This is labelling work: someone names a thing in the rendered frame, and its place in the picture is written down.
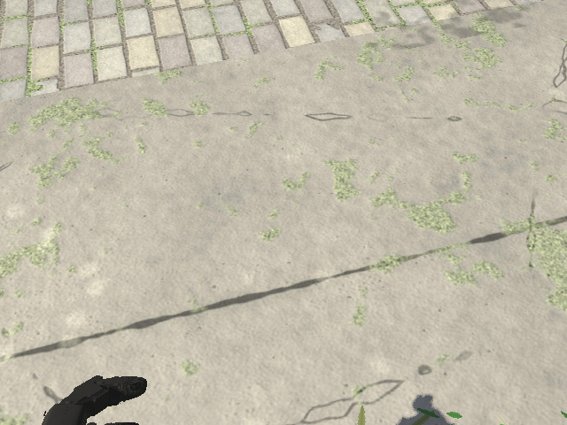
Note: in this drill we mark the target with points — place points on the robot left hand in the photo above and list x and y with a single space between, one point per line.
92 397

